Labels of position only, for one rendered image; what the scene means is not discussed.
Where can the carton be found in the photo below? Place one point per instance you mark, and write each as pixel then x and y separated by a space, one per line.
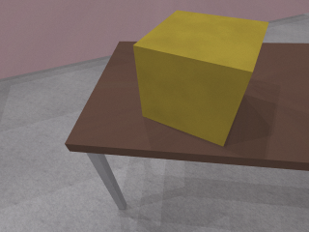
pixel 193 70

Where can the table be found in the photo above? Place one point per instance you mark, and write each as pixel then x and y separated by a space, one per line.
pixel 270 129

